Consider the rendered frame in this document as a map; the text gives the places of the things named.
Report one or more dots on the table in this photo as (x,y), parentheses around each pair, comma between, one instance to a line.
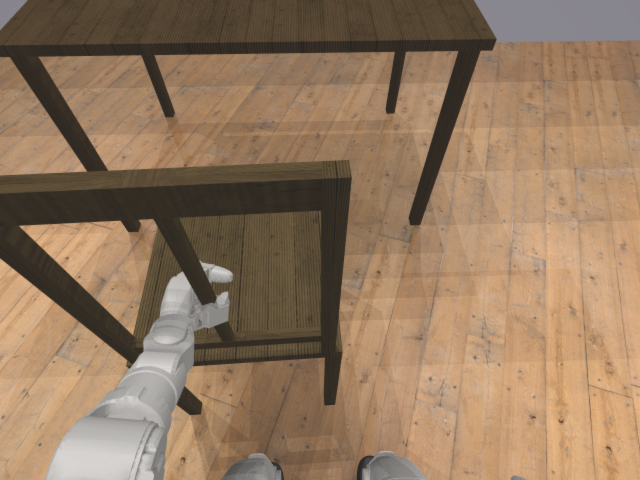
(45,28)

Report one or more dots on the robot left hand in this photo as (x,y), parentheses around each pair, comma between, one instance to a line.
(180,298)

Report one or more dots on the robot left upper arm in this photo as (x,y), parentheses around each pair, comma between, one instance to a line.
(103,448)

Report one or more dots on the robot left thigh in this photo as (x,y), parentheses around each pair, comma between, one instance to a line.
(252,469)

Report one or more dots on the robot right thigh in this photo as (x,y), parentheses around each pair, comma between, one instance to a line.
(392,468)

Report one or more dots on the robot left forearm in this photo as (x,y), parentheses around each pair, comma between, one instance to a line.
(151,388)

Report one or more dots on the robot thigh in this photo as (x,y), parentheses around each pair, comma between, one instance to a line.
(252,469)
(392,468)

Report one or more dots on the chair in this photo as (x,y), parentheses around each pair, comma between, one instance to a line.
(280,228)

